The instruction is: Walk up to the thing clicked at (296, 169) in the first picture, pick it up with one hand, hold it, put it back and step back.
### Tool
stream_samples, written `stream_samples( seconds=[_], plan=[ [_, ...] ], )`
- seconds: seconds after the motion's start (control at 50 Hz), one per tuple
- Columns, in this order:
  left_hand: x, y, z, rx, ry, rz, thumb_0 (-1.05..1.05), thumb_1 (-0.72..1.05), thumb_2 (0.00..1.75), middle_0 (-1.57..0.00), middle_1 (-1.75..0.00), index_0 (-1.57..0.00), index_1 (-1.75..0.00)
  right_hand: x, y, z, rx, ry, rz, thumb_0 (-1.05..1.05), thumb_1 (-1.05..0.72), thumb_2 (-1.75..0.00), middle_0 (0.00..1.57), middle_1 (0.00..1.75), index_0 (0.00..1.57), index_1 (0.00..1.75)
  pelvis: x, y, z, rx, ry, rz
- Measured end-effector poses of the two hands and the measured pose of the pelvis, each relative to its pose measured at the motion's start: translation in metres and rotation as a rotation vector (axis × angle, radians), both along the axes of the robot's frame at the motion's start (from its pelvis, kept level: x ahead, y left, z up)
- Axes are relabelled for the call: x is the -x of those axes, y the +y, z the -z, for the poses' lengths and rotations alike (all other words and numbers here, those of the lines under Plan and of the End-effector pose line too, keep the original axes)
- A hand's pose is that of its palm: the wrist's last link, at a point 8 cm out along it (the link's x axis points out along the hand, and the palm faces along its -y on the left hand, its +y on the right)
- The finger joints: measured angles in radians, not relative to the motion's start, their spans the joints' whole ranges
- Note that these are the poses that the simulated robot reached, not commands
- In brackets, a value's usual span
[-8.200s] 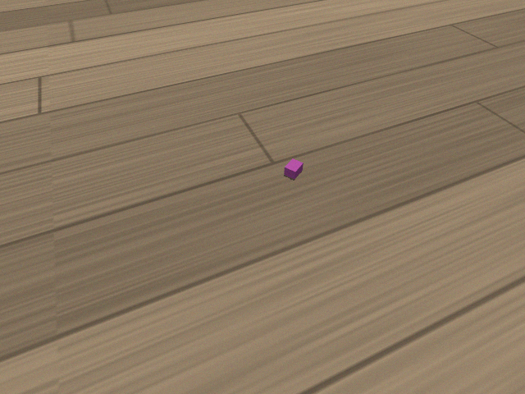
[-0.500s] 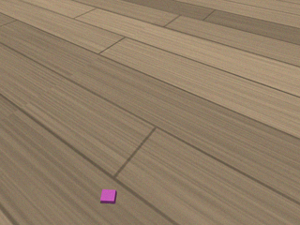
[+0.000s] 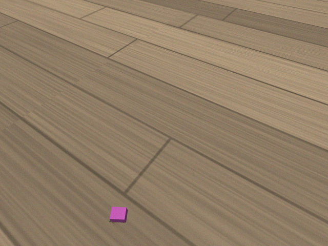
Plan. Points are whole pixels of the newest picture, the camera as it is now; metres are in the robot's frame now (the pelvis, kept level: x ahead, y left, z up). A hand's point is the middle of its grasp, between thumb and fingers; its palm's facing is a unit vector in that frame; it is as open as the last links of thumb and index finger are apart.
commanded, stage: stand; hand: left
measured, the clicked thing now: (118, 214) +0.43 +0.28 -0.76
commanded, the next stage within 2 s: walk up in 0.78 s
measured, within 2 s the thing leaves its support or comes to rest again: neither
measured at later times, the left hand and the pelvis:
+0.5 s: hand out of the picture +0.07 +0.26 -0.16, palm faces -0.03 -0.94 -0.34, open 7.4 cm; pelvis +0.00 +0.00 +0.00, yaw +0 degrees
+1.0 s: hand out of the picture +0.07 +0.28 -0.15, palm faces +0.00 -0.92 -0.39, open 7.4 cm; pelvis +0.01 +0.01 +0.00, yaw +0 degrees
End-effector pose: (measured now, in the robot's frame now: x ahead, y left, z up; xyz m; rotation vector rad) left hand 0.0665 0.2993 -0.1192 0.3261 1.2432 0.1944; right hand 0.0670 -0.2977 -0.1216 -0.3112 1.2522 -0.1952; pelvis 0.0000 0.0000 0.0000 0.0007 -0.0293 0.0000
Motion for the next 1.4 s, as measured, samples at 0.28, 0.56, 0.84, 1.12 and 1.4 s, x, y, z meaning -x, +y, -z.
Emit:
stream_samples(
  seconds=[0.28, 0.56, 0.84, 1.12, 1.4],
  plan=[
    [-0.004, 0.000, 0.000, 0.001, -0.013, 0.002, 0.00, 0.90, 0.90, -0.20, -0.29, -0.21, -0.30, -0.003, 0.000, -0.001, 0.003, -0.012, -0.004, 0.00, -0.91, -0.90, 0.20, 0.30, 0.20, 0.30, -0.001, 0.000, 0.000, 0.000, -0.003, 0.000],
    [0.001, 0.001, 0.001, 0.002, 0.001, -0.004, 0.00, 0.90, 0.90, -0.20, -0.29, -0.21, -0.30, 0.001, 0.000, -0.001, 0.003, -0.004, -0.002, 0.00, -0.91, -0.90, 0.20, 0.30, 0.20, 0.30, -0.001, 0.001, 0.000, 0.000, -0.004, 0.001],
    [0.002, 0.003, -0.001, -0.006, -0.009, -0.010, 0.00, 0.90, 0.90, -0.20, -0.30, -0.21, -0.30, 0.000, -0.001, 0.000, 0.002, 0.002, 0.003, 0.00, -0.91, -0.90, 0.20, 0.30, 0.20, 0.30, -0.002, 0.003, 0.001, 0.004, -0.006, 0.003],
    [-0.008, 0.037, -0.005, -0.065, -0.024, -0.016, 0.00, 0.90, 0.90, -0.20, -0.30, -0.21, -0.30, -0.007, 0.014, 0.002, -0.002, -0.005, 0.025, 0.00, -0.91, -0.90, 0.20, 0.30, 0.20, 0.30, -0.013, 0.020, 0.005, -0.005, -0.007, 0.009],
    [-0.018, 0.036, -0.004, -0.063, -0.041, 0.008, 0.00, 0.90, 0.90, -0.20, -0.30, -0.21, -0.30, -0.029, 0.022, 0.002, -0.017, -0.064, 0.028, 0.00, -0.91, -0.90, 0.20, 0.30, 0.20, 0.30, -0.016, 0.026, 0.006, -0.007, -0.017, 0.013]
  ],
)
